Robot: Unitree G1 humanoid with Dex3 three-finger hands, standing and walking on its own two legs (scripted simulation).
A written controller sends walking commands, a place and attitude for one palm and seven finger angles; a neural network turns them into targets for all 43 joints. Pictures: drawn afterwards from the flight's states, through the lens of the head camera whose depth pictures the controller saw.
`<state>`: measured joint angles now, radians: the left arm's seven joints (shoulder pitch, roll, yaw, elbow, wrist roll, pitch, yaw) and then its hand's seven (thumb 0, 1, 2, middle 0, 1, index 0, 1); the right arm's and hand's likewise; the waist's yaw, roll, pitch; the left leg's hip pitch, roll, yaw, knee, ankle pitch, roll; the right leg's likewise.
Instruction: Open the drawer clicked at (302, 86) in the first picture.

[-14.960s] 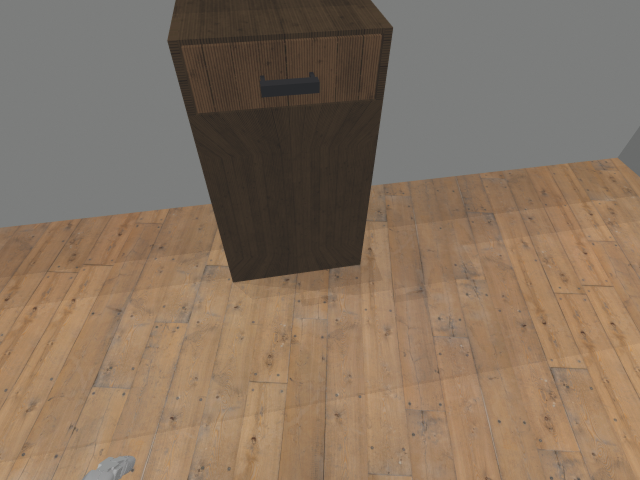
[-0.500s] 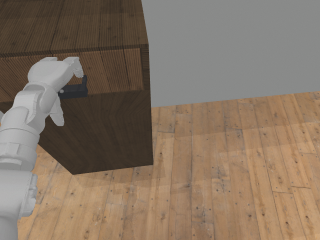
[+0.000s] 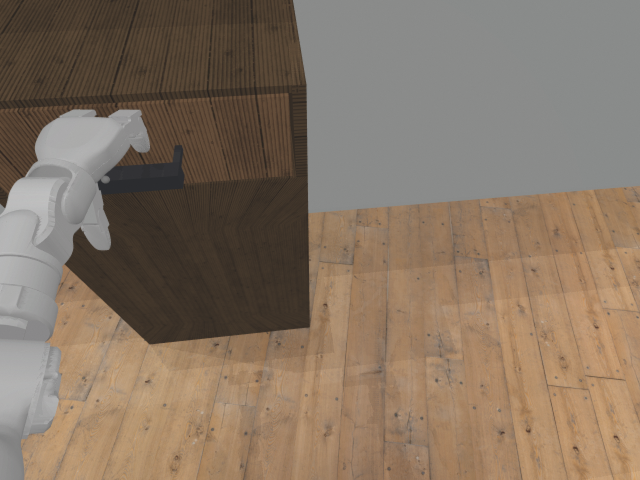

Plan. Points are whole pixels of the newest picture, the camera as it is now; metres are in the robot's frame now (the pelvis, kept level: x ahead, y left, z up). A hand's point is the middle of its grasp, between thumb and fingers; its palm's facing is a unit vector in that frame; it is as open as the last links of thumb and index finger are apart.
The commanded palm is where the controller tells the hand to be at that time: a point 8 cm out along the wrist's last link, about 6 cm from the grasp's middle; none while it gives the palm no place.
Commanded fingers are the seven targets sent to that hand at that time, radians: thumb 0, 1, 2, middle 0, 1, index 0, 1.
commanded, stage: move the hooked fingers above the handle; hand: left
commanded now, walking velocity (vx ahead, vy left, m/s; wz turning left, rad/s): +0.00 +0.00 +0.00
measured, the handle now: (134, 166) +0.52 +0.29 +0.05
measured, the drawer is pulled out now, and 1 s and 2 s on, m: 0.00 0.00 0.00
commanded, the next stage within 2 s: lower the fingers behind the handle in 0.30 s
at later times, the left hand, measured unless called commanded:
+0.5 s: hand (78, 186) +0.44 +0.32 +0.10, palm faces -0.11 +0.03 -0.99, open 13.8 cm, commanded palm +0.43 +0.31 +0.16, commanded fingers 0.00 -0.50 0.30 -0.30 -1.20 -0.30 -1.20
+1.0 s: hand (107, 193) +0.46 +0.30 +0.06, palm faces -0.09 +0.00 -1.00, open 13.8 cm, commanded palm +0.44 +0.30 +0.12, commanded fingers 0.00 -0.50 0.30 -0.30 -1.20 -0.30 -1.20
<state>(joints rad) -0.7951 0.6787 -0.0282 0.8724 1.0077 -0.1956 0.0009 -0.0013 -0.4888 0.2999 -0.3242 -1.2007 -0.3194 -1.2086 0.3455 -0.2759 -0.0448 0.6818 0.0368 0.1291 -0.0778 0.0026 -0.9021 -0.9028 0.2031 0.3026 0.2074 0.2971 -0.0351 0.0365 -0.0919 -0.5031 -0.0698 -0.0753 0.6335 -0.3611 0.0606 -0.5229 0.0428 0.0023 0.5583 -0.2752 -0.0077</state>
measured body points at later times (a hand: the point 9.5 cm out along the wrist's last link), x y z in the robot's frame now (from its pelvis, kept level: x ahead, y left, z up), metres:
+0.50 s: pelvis +0.00 +0.00 +0.00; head +0.07 -0.01 +0.44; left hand +0.44 +0.31 +0.15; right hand +0.04 -0.27 -0.13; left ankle -0.04 +0.08 -0.73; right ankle -0.01 -0.12 -0.73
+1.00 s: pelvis +0.00 +0.00 -0.01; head +0.09 -0.01 +0.43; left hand +0.46 +0.30 +0.12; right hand +0.03 -0.27 -0.14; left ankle -0.04 +0.08 -0.73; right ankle -0.01 -0.12 -0.73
